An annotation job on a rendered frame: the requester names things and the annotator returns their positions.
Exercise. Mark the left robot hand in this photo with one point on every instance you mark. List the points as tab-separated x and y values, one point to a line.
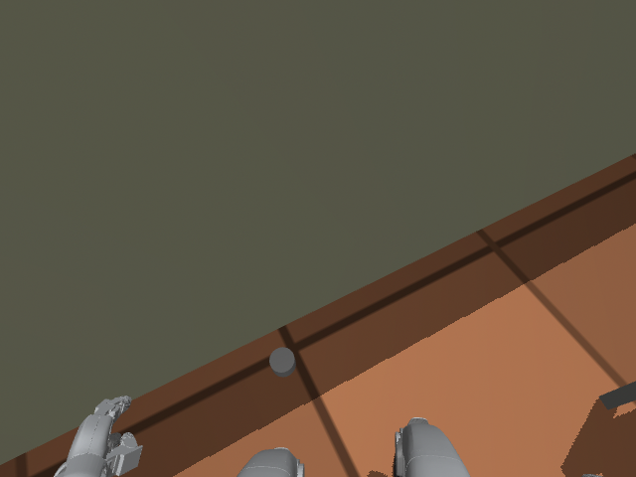
93	437

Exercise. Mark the tin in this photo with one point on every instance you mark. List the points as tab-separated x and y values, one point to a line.
282	362

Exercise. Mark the left robot arm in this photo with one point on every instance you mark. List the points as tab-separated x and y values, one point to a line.
84	465

